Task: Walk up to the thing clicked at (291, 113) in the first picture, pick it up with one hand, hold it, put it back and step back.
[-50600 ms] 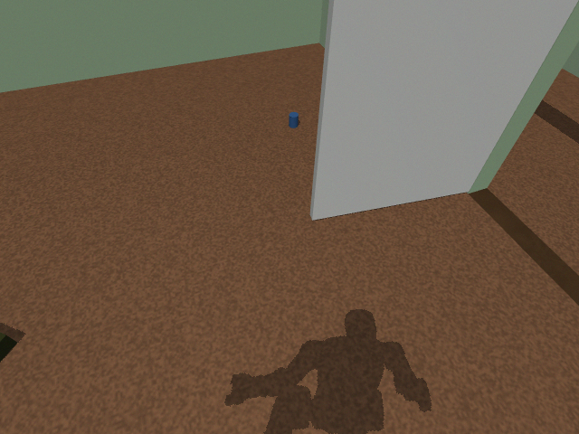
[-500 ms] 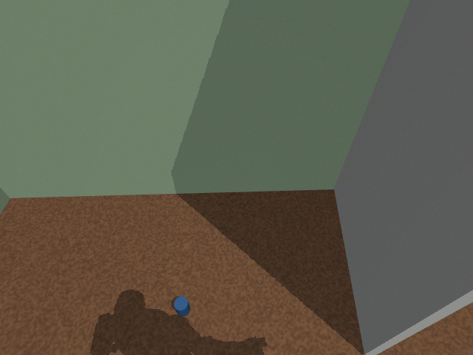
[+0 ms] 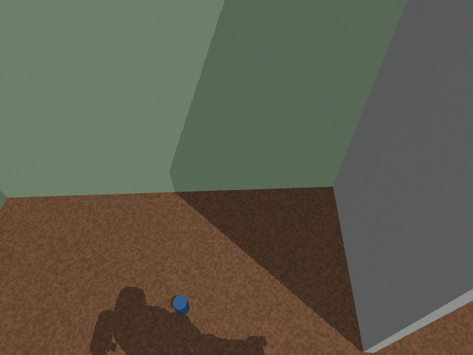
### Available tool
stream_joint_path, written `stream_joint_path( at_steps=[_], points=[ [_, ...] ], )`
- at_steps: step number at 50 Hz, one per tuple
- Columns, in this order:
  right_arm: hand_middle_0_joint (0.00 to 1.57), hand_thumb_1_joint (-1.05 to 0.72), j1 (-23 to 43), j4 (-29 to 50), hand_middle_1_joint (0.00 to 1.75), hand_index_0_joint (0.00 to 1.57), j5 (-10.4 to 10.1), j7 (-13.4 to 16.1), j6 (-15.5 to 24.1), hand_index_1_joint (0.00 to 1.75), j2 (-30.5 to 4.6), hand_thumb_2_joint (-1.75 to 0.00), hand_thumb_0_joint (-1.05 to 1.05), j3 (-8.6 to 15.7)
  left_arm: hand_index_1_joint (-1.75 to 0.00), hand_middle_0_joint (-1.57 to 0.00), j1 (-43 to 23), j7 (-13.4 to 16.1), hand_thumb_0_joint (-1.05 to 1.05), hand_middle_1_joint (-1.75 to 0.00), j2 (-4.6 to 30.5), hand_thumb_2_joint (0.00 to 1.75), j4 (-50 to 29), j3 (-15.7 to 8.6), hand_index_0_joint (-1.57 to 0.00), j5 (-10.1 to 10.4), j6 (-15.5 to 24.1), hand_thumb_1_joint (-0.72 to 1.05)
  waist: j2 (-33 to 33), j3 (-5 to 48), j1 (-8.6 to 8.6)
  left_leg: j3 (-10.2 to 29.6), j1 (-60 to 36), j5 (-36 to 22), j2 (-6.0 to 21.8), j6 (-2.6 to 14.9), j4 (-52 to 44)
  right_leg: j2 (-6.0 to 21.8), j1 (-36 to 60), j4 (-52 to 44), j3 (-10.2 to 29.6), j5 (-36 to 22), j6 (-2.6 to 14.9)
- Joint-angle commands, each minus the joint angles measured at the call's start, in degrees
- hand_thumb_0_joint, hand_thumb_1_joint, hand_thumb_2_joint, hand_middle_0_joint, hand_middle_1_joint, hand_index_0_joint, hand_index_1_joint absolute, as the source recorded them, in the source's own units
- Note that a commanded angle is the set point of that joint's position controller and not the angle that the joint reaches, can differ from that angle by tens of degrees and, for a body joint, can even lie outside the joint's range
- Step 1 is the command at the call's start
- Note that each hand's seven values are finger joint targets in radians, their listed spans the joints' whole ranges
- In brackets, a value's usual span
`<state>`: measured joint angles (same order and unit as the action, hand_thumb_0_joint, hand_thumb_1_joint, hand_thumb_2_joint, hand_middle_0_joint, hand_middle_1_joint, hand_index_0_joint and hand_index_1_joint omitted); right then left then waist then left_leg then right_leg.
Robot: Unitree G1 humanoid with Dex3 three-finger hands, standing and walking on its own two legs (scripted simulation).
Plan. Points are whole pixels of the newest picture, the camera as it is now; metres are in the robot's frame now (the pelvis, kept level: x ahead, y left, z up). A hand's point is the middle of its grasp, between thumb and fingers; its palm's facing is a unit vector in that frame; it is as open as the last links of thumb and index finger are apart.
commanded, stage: stand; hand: left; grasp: from above
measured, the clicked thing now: (181, 305) +0.42 +0.24 -0.74
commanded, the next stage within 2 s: step back in 0.36 s
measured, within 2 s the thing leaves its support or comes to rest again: neither
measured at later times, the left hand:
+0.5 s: hand out of the picture +0.08 +0.26 -0.16, palm faces -0.01 -0.93 -0.35, open 7.4 cm
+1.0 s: hand out of the picture +0.04 +0.30 -0.18, palm faces -0.13 -0.92 -0.36, open 7.4 cm
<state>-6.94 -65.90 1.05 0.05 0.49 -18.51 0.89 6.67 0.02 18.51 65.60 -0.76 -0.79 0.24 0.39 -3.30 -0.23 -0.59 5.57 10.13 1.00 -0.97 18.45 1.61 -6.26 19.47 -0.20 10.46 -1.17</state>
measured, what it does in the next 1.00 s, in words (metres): walks backwards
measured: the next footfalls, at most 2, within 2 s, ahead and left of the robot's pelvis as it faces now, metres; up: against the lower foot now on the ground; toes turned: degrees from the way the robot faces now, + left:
right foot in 1.12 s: -0.10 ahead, -0.08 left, +0.00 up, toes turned -2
left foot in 1.50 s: -0.21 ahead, +0.16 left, +0.00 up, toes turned -4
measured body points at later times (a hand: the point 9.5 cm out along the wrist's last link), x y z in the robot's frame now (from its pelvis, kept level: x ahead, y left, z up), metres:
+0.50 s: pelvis -0.01 +0.00 -0.01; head +0.03 +0.00 +0.44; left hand +0.08 +0.31 -0.14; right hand +0.08 -0.31 -0.14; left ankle +0.00 +0.13 -0.75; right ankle +0.00 -0.13 -0.75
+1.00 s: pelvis -0.09 +0.05 -0.02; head -0.02 +0.06 +0.42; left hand +0.05 +0.35 -0.16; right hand -0.03 -0.26 -0.14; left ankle -0.05 +0.13 -0.75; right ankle -0.12 -0.08 -0.71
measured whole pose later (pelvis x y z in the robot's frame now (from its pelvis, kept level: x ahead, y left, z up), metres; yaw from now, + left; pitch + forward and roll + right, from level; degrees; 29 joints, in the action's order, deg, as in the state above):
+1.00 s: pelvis -0.09 +0.05 -0.02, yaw -5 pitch -2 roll +0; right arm -7.7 -50.8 1.3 1.5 -0.8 -19.3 3.0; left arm 5.6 0.7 22.0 50.7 -3.3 -1.1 -4.1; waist -2.4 -12.0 1.3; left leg -4.3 16.3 15.6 -2.0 4.4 34.1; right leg -4.4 -20.9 54.6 7.4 27.8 -0.7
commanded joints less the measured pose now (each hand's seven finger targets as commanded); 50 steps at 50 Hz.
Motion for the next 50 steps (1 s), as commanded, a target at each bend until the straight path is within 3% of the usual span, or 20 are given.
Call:
stream_joint_path(
  at_steps=[1, 17, 18, 21, 24, 26, 27, 28, 30, 31, 32, 33, 34, 35, 37, 39, 40, 43, 45, 50],
  points=[
    [0.2, -0.9, 2.6, 3.4, 0.3, 0.2, -0.1, 0.8, 1.2, 0.3, -12.0, -0.9, 0.0, 2.0, -0.3, -0.2, -2.2, 0.9, 0.0, -0.3, 11.7, 0.9, -3.6, -2.3, -0.2, 0.1, 1.2, 0.9, 0.0, 3.9, 0.2, 4.8, -0.2, -5.5, 6.3, 1.73, -3.2, 5.5, -0.1, -3.0, 4.7, -5.9, 2.12],
    [0.2, -0.9, 2.5, 3.7, 0.3, 0.2, -0.1, 0.8, 1.0, 0.3, -12.0, -0.9, 0.0, 1.7, -0.3, -0.2, -2.8, 0.9, 0.0, -0.3, 12.7, 0.9, -4.0, -2.4, -0.2, 0.2, 1.4, 0.9, -0.8, 3.5, 0.49, 4.4, -1.2, -7.0, 6.4, 1.32, -3.0, 5.5, -0.4, -2.9, 4.9, -8.4, 2.14],
    [0.2, -0.9, 5.0, 5.2, 0.3, 0.2, -0.7, 0.5, 0.0, 0.3, -15.9, -0.9, 0.0, 3.0, -0.3, -0.2, -2.7, 1.1, 0.0, -0.3, 17.0, 0.9, -5.4, -4.6, -0.2, 1.3, 0.7, 0.9, -1.6, -2.0, 0.09, 4.9, 3.0, -14.6, 5.6, 2.78, 3.5, 5.0, -5.2, 1.0, 6.1, -18.9, 2.5],
    [0.2, -0.9, 2.7, 6.9, 0.3, 0.2, -1.6, 0.4, -0.8, 0.3, -13.8, -0.9, 0.0, 3.0, -0.3, -0.2, -1.5, 1.4, 0.0, -0.3, 16.9, 0.9, -7.6, -5.2, -0.2, 1.4, 0.4, 0.9, -3.5, 3.1, 0.54, 2.3, 2.3, -14.5, 3.6, 2.83, 10.5, 7.1, -3.6, 2.1, 7.3, -24.2, 5.75],
    [0.2, -0.9, 1.3, 8.5, 0.3, 0.2, -1.3, 0.2, -1.8, 0.3, -13.2, -0.9, 0.0, 3.6, -0.3, -0.2, -3.9, 1.4, 0.0, -0.3, 18.6, 0.9, -10.7, -5.7, -0.2, 0.7, -0.1, 0.9, -7.4, 6.7, 0.96, 0.1, 4.6, -1.6, -1.1, 2.13, 19.2, 12.6, -4.3, 1.5, 12.8, -25.0, 11.01],
    [0.2, -0.9, -0.4, 9.6, 0.3, 0.2, -1.0, 0.1, -2.7, 0.3, -13.3, -0.9, 0.0, 4.2, -0.3, -0.2, -5.8, 1.5, 0.0, -0.3, 19.2, 0.9, -13.3, -5.9, -0.2, -0.2, -0.4, 0.9, -11.4, 7.6, 1.03, 1.2, 7.0, 16.8, -3.3, 2.68, 28.9, 16.7, -6.2, 1.8, 15.7, -25.2, 14.87],
    [0.2, -0.9, -1.4, 10.1, 0.3, 0.2, -0.8, -0.2, -3.0, 0.3, -13.1, -0.9, 0.0, 4.3, -0.3, -0.2, -6.1, 1.5, 0.0, -0.3, 19.1, 0.9, -14.4, -5.9, -0.2, -0.7, -0.6, 0.9, -12.2, 7.4, 1.11, 2.1, 7.3, 20.3, -3.2, 3.16, 30.8, 17.0, -8.3, 2.8, 15.4, -23.9, 15.71],
    [0.2, -0.9, -3.3, 10.5, 0.3, 0.2, -1.0, -0.4, -3.0, 0.3, -13.0, -0.9, 0.0, 4.4, -0.3, -0.2, -7.8, 1.4, 0.0, -0.3, 19.2, 0.9, -15.5, -5.9, -0.2, -1.1, -0.8, 0.9, -13.1, 7.8, 2.17, 2.8, 7.3, 19.9, -2.5, 3.48, 29.0, 16.7, -8.2, 4.1, 14.0, -23.2, 15.2],
    [0.2, -0.9, -4.8, 10.6, 0.3, 0.2, -1.2, -0.4, -2.3, 0.3, -13.0, -0.9, 0.0, 4.7, -0.3, -0.2, -9.3, 1.5, 0.0, -0.3, 17.2, 0.9, -16.6, -5.3, -0.2, -0.7, -1.4, 0.9, -10.9, 8.1, 3.33, 2.2, 6.4, 9.0, -1.3, 3.53, 17.6, 12.0, -6.4, 10.0, 9.7, -21.5, 10.84],
    [0.2, -0.9, -4.5, 11.2, 0.3, 0.2, -0.6, -0.1, -1.7, 0.3, -15.0, -0.9, 0.0, 5.1, -0.3, -0.2, -8.8, 1.4, 0.0, -0.3, 16.1, 0.9, -17.1, -4.8, -0.2, -0.1, -1.8, 0.9, -3.7, 7.4, 3.41, 5.2, 6.4, -10.1, 2.6, 3.8, 8.9, 7.0, -7.1, 15.8, 6.2, -16.8, 6.98],
    [0.2, -0.9, -3.2, 11.8, 0.3, 0.2, 0.2, 0.2, -1.2, 0.3, -18.6, -0.9, 0.0, 6.0, -0.3, -0.2, -8.6, 1.7, 0.0, -0.3, 13.4, 0.9, -18.2, -4.2, -0.2, 0.6, -2.2, 0.9, 7.5, 6.9, 2.95, 14.9, 3.1, -25.5, 10.0, 4.99, 4.0, -1.6, -13.2, 25.1, 3.1, -6.3, 3.84],
    [0.2, -0.9, -4.6, 11.8, 0.3, 0.2, 0.6, 0.6, -0.9, 0.3, -20.2, -0.9, 0.0, 6.4, -0.3, -0.2, -8.2, 2.1, 0.0, -0.3, 11.9, 0.9, -18.3, -4.1, -0.2, 0.7, -2.6, 0.9, 11.5, 5.8, 2.8, 21.8, -4.6, -36.9, 14.4, 7.23, 3.4, -8.4, -23.1, 30.0, 5.5, 20.2, 3.43],
    [0.2, -0.9, -4.7, 12.3, 0.3, 0.2, 1.1, 0.8, -0.8, 0.3, -18.9, -0.9, 0.0, 6.3, -0.3, -0.2, -4.3, 2.4, 0.0, -0.3, 12.7, 0.9, -17.5, -4.2, -0.2, 0.4, -3.3, 0.9, 4.9, 7.5, 1.12, 18.1, -6.0, -40.2, 14.7, 7.99, 6.4, -6.9, -22.6, 35.6, 9.7, 23.7, 3.42],
    [0.2, -0.9, -4.2, 13.7, 0.3, 0.2, 0.7, 1.0, -0.8, 0.3, -20.1, -0.9, 0.0, 6.3, -0.3, -0.2, -2.8, 2.5, 0.0, -0.3, 12.0, 0.9, -17.9, -3.9, -0.2, 0.3, -3.2, 0.9, 8.5, 8.0, 1.81, 18.9, -6.0, -47.6, 16.0, 8.29, 7.8, -7.4, -23.7, 37.4, 9.9, 25.2, 3.22],
    [0.2, -0.9, -0.5, 15.3, 0.3, 0.2, 0.6, 1.7, -0.8, 0.3, -19.6, -0.9, 0.0, 6.6, -0.3, -0.2, -4.7, 2.8, 0.0, -0.3, 13.4, 0.9, -17.4, -4.3, -0.2, 0.2, -3.4, 0.9, 9.9, 6.5, 2.1, 17.9, -1.6, -39.8, 14.6, 7.37, 6.2, -7.5, -22.4, 42.1, 12.9, 22.0, 3.08],
    [0.2, -0.9, 2.1, 16.8, 0.3, 0.2, 0.8, 2.2, -0.6, 0.3, -17.7, -0.9, 0.0, 6.0, -0.3, -0.2, -0.9, 2.6, 0.0, -0.3, 13.8, 0.9, -16.9, -4.4, -0.2, 0.7, -3.7, 0.9, 10.0, 5.9, -0.52, 12.2, -3.0, -38.7, 10.7, 5.27, 8.2, -7.8, -24.1, 44.2, 12.3, 16.4, 2.81],
    [0.2, -0.9, 2.7, 17.5, 0.3, 0.2, 0.5, 2.4, -0.5, 0.3, -16.4, -0.9, 0.0, 5.8, -0.3, -0.2, 0.4, 2.5, 0.0, -0.3, 13.9, 0.9, -16.8, -4.6, -0.2, 0.5, -3.7, 0.9, 8.8, 5.8, -0.78, 11.5, -3.2, -36.3, 10.8, 6.62, 8.2, -7.7, -23.8, 45.7, 11.5, 15.3, 2.51],
    [0.2, -0.9, -1.9, 17.4, 0.3, 0.2, 0.2, 2.7, -0.3, 0.3, -15.7, -0.9, 0.0, 5.9, -0.3, -0.2, -0.9, 2.1, 0.0, -0.3, 14.1, 0.9, -18.3, -5.4, -0.2, -0.3, -3.2, 0.9, 5.7, 5.9, 1.52, 12.6, -6.1, -34.5, 11.6, 8.01, 8.6, -6.8, -22.9, 41.7, 10.2, 15.6, 0.92],
    [0.2, -0.9, -3.5, 17.7, 0.3, 0.2, 0.1, 2.8, -0.4, 0.3, -16.4, -0.9, 0.0, 6.2, -0.3, -0.2, -2.1, 1.9, 0.0, -0.3, 14.2, 0.9, -19.6, -5.8, -0.2, -0.4, -3.0, 0.9, 4.7, 5.2, 2.7, 14.3, -6.2, -32.3, 13.8, 11.38, 8.6, -5.9, -22.3, 39.0, 9.6, 17.3, 0.32],
    [0.2, -0.9, -3.2, 19.0, 0.3, 0.2, 0.2, 2.5, -0.4, 0.3, -17.5, -0.9, 0.0, 6.5, -0.3, -0.2, 0.0, 1.4, 0.0, -0.3, 13.6, 0.9, -20.6, -6.3, -0.2, -0.7, -2.6, 0.9, 5.6, 7.2, 2.48, 15.4, -5.5, -26.4, 15.5, 13.68, 9.8, -3.5, -18.0, 29.5, 6.6, 17.4, 1.09]
  ],
)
